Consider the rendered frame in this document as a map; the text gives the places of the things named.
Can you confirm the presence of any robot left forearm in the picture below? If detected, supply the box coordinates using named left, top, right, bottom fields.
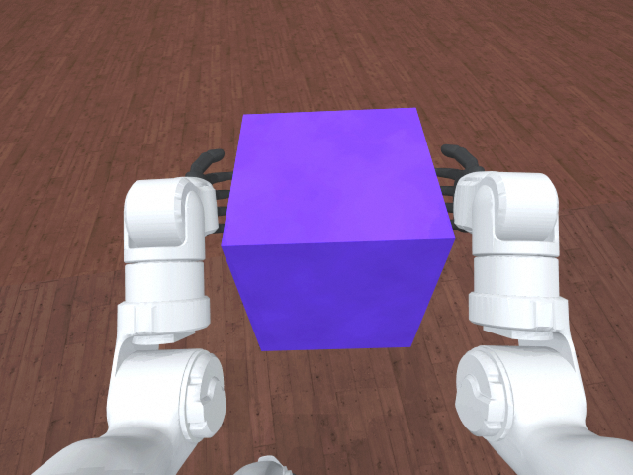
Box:
left=107, top=177, right=219, bottom=425

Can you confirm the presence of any left robot hand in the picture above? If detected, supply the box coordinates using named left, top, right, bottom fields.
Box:
left=185, top=149, right=233, bottom=234

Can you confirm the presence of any robot right upper arm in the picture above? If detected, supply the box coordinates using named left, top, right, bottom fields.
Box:
left=455, top=345, right=633, bottom=475

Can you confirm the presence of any carton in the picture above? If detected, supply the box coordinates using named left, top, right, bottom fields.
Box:
left=221, top=108, right=455, bottom=351

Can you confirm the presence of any robot left upper arm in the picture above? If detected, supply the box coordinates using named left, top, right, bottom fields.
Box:
left=31, top=348, right=226, bottom=475

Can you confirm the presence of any robot right forearm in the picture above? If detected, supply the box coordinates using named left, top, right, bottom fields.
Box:
left=453, top=171, right=587, bottom=414

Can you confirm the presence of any robot left shin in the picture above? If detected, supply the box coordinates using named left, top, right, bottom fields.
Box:
left=258, top=455, right=283, bottom=467

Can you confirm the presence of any right robot hand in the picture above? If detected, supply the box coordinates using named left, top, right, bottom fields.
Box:
left=434, top=144, right=485, bottom=233

